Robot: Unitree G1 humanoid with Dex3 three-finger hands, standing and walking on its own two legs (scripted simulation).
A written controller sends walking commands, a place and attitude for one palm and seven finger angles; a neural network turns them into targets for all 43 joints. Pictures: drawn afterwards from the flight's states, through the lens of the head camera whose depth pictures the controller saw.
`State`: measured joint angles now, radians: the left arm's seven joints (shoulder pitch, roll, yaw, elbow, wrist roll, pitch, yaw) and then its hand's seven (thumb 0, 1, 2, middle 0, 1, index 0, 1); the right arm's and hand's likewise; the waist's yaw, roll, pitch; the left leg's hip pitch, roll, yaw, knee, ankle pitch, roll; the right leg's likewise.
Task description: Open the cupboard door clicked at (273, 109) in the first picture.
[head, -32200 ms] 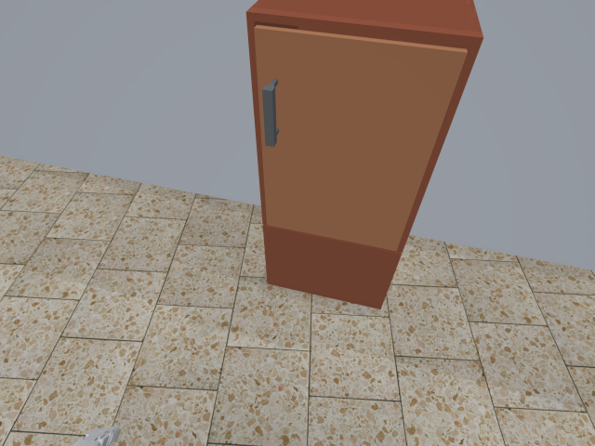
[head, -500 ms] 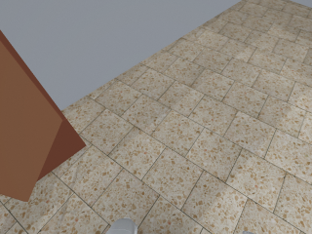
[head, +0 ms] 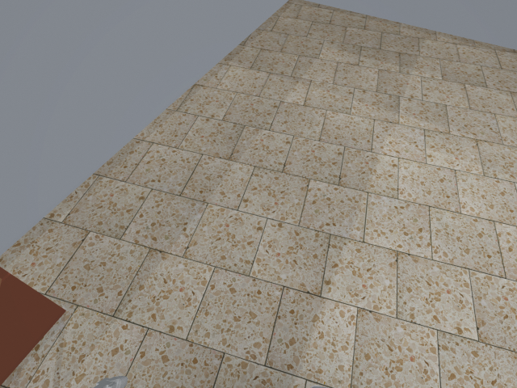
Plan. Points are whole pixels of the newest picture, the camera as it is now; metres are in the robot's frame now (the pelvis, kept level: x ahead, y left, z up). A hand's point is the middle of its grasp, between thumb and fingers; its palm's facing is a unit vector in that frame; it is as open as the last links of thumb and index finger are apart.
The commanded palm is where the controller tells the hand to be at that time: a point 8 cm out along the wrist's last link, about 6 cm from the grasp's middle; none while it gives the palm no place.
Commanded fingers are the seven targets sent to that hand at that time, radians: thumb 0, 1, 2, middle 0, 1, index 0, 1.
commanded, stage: walk to a spot facing it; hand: left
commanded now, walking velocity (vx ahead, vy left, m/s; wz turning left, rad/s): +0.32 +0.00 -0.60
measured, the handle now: out of the picture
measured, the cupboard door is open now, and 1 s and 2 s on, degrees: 43 43 43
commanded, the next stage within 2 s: turn to face it in 1.12 s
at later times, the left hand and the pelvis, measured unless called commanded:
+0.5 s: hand (175, 328) +0.24 +0.18 -0.19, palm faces -0.22 -0.96 -0.16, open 7.4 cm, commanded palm none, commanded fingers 0.00 0.90 0.90 -0.20 -0.30 -0.20 -0.30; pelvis +0.18 -0.01 -0.01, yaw -15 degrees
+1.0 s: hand (280, 203) +0.54 -0.02 -0.16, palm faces -0.45 -0.87 -0.20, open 7.4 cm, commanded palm none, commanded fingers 0.00 0.90 0.90 -0.20 -0.30 -0.20 -0.30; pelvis +0.37 -0.14 +0.00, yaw -26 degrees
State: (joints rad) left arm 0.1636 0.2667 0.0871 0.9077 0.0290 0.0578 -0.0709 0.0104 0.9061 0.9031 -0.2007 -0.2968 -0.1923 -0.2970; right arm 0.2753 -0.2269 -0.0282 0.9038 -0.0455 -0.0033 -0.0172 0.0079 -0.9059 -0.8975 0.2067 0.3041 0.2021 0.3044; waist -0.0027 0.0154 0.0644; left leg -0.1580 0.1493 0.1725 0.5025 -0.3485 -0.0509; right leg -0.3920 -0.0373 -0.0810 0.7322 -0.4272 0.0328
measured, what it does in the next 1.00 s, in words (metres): walks ahead, turning right: right foot, then left foot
